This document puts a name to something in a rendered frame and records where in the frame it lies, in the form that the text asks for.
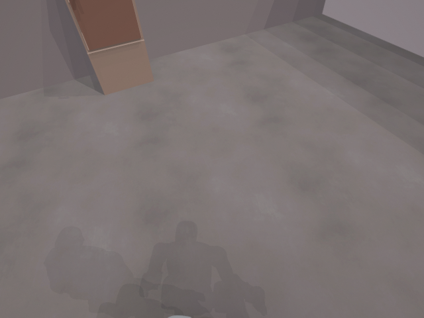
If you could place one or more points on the cupboard door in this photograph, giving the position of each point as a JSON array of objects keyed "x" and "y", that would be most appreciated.
[{"x": 106, "y": 22}]

